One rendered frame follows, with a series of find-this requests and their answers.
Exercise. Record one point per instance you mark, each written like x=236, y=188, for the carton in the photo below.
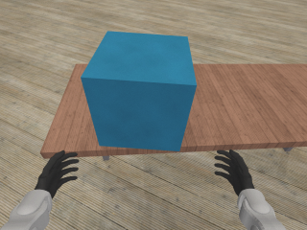
x=140, y=89

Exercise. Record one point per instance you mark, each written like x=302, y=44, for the right robot hand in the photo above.
x=239, y=176

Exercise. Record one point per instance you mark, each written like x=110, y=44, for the robot right forearm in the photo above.
x=255, y=212

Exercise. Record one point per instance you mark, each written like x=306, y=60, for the left robot hand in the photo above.
x=51, y=178

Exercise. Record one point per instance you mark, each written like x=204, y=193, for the table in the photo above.
x=236, y=106

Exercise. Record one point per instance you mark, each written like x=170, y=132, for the robot left forearm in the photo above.
x=32, y=213

